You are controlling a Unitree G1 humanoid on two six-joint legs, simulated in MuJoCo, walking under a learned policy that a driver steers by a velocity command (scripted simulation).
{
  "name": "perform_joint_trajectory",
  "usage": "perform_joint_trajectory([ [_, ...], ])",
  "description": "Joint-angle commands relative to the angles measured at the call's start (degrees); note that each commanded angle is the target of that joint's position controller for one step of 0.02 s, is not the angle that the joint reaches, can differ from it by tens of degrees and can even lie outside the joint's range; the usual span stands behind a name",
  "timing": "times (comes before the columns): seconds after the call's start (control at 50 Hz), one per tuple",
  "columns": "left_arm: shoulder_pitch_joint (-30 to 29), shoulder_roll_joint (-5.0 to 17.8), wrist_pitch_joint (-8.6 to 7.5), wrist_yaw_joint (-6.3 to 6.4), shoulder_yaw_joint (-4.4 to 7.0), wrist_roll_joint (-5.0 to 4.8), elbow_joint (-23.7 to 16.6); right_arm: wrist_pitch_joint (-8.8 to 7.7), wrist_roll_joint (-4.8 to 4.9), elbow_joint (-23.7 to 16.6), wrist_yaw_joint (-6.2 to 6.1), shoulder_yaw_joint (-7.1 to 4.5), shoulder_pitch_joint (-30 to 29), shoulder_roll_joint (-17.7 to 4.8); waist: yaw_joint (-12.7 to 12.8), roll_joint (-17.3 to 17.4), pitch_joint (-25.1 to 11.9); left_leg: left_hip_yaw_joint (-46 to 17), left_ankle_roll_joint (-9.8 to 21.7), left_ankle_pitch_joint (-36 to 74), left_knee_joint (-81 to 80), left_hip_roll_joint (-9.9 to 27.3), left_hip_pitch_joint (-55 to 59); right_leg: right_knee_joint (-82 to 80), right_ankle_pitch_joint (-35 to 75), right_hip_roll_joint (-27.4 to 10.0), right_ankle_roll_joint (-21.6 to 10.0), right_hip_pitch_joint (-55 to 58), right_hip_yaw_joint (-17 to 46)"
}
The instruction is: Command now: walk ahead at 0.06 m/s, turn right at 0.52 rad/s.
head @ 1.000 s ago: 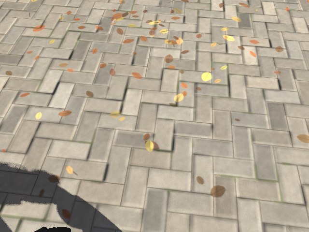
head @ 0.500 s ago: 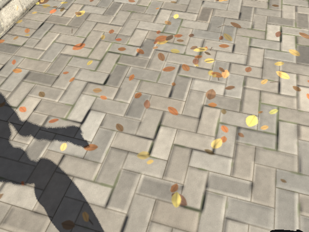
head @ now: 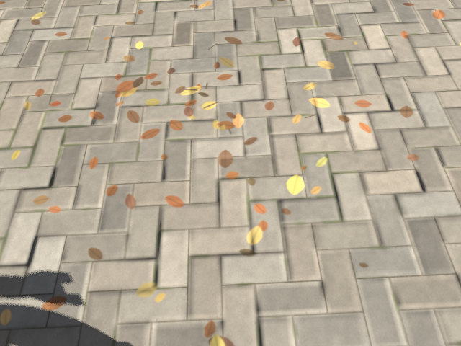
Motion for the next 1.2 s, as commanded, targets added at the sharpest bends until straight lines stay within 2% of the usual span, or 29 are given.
perform_joint_trajectory([
  [0.02,3.18,4.86,-0.29,-0.71,1.85,0.18,-3.48,0.38,1.45,-2.69,-0.19,-2.6,-3.01,-10.03,2.24,6.12,-6.7,-8.39,8.07,7.12,-3.13,15.24,4.38,-9.99,3.41,1.72,-2.73,8.46,-2.57],
  [0.04,4.68,6.19,-0.43,-0.38,2.49,0.55,-3.07,0.65,1.54,-1.41,-0.06,-2.36,-0.43,-8.53,2.37,3.78,-6.72,-6.66,4.96,3.48,1.65,12.86,2.82,-14.86,8.52,2.83,-4.46,12.55,-1.45],
  [0.06,6.31,11.18,-0.76,0.53,3.84,0.7,-3.26,0.82,0.18,-0.85,0.25,-1.62,2.0,-5.65,1.29,-7.77,-6.52,-1.41,-0.13,-4.76,14.85,6.91,-4.39,-21.47,25.71,-4.39,-7.9,18.86,10.16],
  [0.08,5.57,16.18,-1.14,1.21,4.37,1.42,-5.07,0.71,-1.81,-3.86,0.26,-0.81,-0.67,-4.01,0.85,-20.59,-5.58,-1.58,-5.41,-26.91,30.13,-2.31,-21.21,-22.72,38.78,-16.89,-18.82,24.35,28.41],
  [0.1,7.62,13.44,-2.53,0.66,3.59,2.52,-4.78,0.66,-1.16,-4.19,-0.02,-1.49,-4.44,-6.23,4.58,-12.97,-10.18,-11.45,-4.95,-29.51,40.17,-2.6,-22.43,-23.31,37.71,-17.89,-22.7,22.8,28.35],
  [0.12,5.92,11.96,-3.65,0.52,2.98,2.46,-4.48,0.87,0.33,-3.95,-0.05,-1.81,-4.52,-6.78,3.29,-9.91,-9.72,-13.54,-3.9,-25.44,42.78,-1.55,-23.25,-23.11,35.64,-15.12,-20.3,22.42,22.75],
  [0.14,2.55,10.37,-4.22,0.73,2.63,1.6,-4.68,1.05,0.67,-2.54,-0.39,-1.92,-3.1,-6.29,1.71,-7.07,-9.51,-14.58,-3.32,-20.89,41.89,-0.63,-23.37,-22.61,31.73,-12.13,-16.88,22.16,18.86],
  [0.16,-0.28,8.21,-4.26,1.01,1.84,0.72,-4.94,1.22,0.18,-1.75,-0.77,-2.21,-2.73,-7.0,0.89,-6.3,-9.11,-15.07,-3.37,-17.55,40.4,-0.06,-23.19,-22.58,30.65,-10.94,-14.8,21.61,16.89],
  [0.2,-2.19,6.29,-4.22,1.55,0.76,1.05,-4.92,1.35,-0.05,-0.68,-0.82,-2.27,-1.11,-6.57,-0.71,-6.61,-10.18,-14.66,-3.95,-12.8,40.19,-0.86,-17.73,-22.71,34.76,-9.19,-14.31,18.72,13.63],
  [0.28,-2.84,5.96,-4.25,1.78,0.51,1.2,-3.58,1.48,0.26,0.05,-0.61,-0.98,-1.94,-3.77,0.13,-6.53,-9.55,-14.64,-4.63,-9.88,24.94,-0.61,-11.8,-22.96,30.45,-7.78,-14.1,19.31,11.61],
  [0.36,-2.81,6.43,-3.77,1.26,0.43,1.32,-1.46,1.58,0.62,0.76,-0.25,-0.89,-1.68,-5.03,1.35,-7.57,-7.54,-13.44,-4.31,-10.25,15.04,-1.22,-5.02,-23.25,24.67,-8.25,-14.87,16.8,13.79],
  [0.4,-4.2,5.14,-3.61,1.05,-0.2,0.7,-0.48,1.24,0.41,1.97,0.06,-0.69,0.33,-4.35,-0.4,-6.52,-6.37,-12.36,-3.19,-4.03,4.72,-1.83,-0.03,-21.82,21.09,-6.77,-13.08,15.23,13.62],
  [0.42,-3.45,4.4,-3.67,0.97,-0.51,0.36,0.41,0.92,-0.2,2.61,0.3,-0.5,1.4,-4.34,-1.25,-5.17,-5.94,-12.83,-2.18,4.26,-2.29,-1.56,4.16,-21.36,17.67,-5.34,-10.84,13.71,13.13],
  [0.44,-1.93,3.09,-4.03,0.88,-0.99,0.96,1.01,0.63,-1.09,2.98,0.3,-0.64,2.39,-6.24,-0.45,-2.34,-7.07,-16.96,-0.87,12.27,-3.12,1.95,8.79,-19.98,12.58,-2.97,-7.87,11.88,12.14],
  [0.46,0.57,3.02,-4.49,0.42,-0.86,1.88,1.28,0.6,-1.05,3.09,0.1,-1.4,1.94,-10.24,2.95,4.88,-7.25,-19.52,1.53,18.92,-0.5,5.81,10.12,-17.4,6.76,1.49,-5.57,10.01,8.39],
  [0.48,0.37,1.67,-4.51,0.45,-1.13,2.01,1.73,0.56,-0.34,3.87,0.41,-1.05,-0.32,-8.06,3.66,9.4,-7.35,-20.21,4.07,7.42,-1.61,5.93,3.64,-18.71,3.89,3.84,-3.46,14.18,5.44],
  [0.5,-3.24,3.55,-4.26,0.58,-0.81,1.95,2.07,0.22,-0.35,3.46,0.79,-0.41,-1.91,-5.36,1.91,7.29,-5.3,-19.62,3.25,0.7,-3.11,4.18,-0.04,-18.35,5.18,3.63,-2.74,16.75,5.38],
  [0.54,-5.32,3.89,-3.41,1.15,-0.44,1.32,2.41,-0.66,-0.73,4.38,0.78,-0.13,-1.84,-5.54,1.01,5.76,-4.18,-17.7,0.97,0.09,-3.34,2.31,-0.98,-18.01,9.0,2.98,-3.52,17.53,5.97],
  [0.58,-4.45,3.4,-3.03,1.26,-0.42,1.4,3.5,-1.27,-0.53,5.83,0.54,0.07,-0.46,-5.46,0.81,4.43,-4.08,-16.84,0.28,0.73,-2.86,1.61,0.26,-18.82,10.42,2.6,-3.9,17.59,6.42],
  [0.7,-3.78,2.73,-3.58,1.33,-0.31,1.07,7.45,-0.7,-0.32,8.27,-0.31,0.58,0.52,-4.99,-0.07,1.08,-3.29,-15.92,0.67,1.59,-2.08,0.56,2.73,-19.72,11.55,2.76,-3.16,16.44,5.95],
  [1.0,-1.99,3.19,-3.87,2.08,-0.75,0.81,15.44,-0.15,-0.28,12.47,-0.45,1.38,1.32,-4.06,0.13,0.54,-2.35,-14.77,0.79,1.95,-2.59,-1.08,3.21,-20.34,11.7,2.71,-2.51,16.83,5.09],
  [1.02,-1.06,2.79,-3.8,2.14,-0.86,0.74,16.27,-0.05,-0.21,13.17,-0.53,1.41,2.45,-3.84,0.13,0.79,-3.5,-14.32,1.02,-3.85,-2.92,-1.63,3.54,-20.17,6.09,3.49,-2.65,17.13,4.22],
  [1.06,-0.77,3.27,-3.75,2.31,-0.58,0.08,16.65,0.25,0.53,13.22,-0.84,0.82,2.98,-5.36,0.03,2.38,-0.78,-15.65,3.08,-22.97,-3.33,-1.69,0.71,-17.54,-12.66,5.53,-3.71,12.6,2.45],
  [1.08,-1.21,3.27,-4.11,2.34,-0.58,-0.01,16.36,0.1,0.73,12.89,-0.96,0.66,3.35,-5.81,-0.27,3.12,1.76,-18.14,4.49,-29.98,-4.69,-0.21,-0.87,-16.39,-17.89,5.63,-4.27,8.89,2.56],
  [1.12,-2.5,1.77,-5.75,1.94,-0.86,-0.27,15.58,-1.07,1.31,13.27,-0.87,0.06,6.61,-7.46,-1.33,6.62,4.38,-27.03,8.13,-35.94,-8.82,5.68,0.54,-10.95,-15.29,5.61,-4.39,3.07,1.42],
  [1.14,-3.35,0.1,-6.5,1.73,-1.26,-0.09,15.4,-1.55,1.16,13.41,-0.89,-0.09,6.65,-7.81,-1.13,8.94,5.07,-31.84,9.94,-31.11,-10.92,9.25,1.33,-7.15,-7.19,6.04,-3.75,2.23,-0.29],
  [1.16,-3.06,-0.54,-6.87,1.62,-1.42,0.51,15.66,-1.8,0.55,12.99,-0.94,0.26,5.05,-6.69,-0.14,8.47,4.75,-32.17,10.37,-19.81,-9.79,10.0,0.1,-7.37,-3.21,4.94,-3.64,4.58,0.9],
  [1.18,-0.23,-2.06,-6.83,1.46,-1.89,1.08,16.55,-2.1,-0.13,12.27,-0.84,1.41,1.2,-3.85,3.01,7.26,2.97,-27.63,8.36,-6.17,-5.62,8.11,-3.56,-14.07,2.52,3.03,-3.78,12.07,3.02],
  [1.2,1.67,-0.47,-6.49,1.35,-1.86,1.84,17.29,-2.33,-0.49,11.64,-0.6,1.97,-0.69,-2.22,3.6,3.11,1.31,-20.12,3.71,5.13,0.23,2.88,-5.83,-20.78,19.73,0.43,-3.71,19.2,6.9],
])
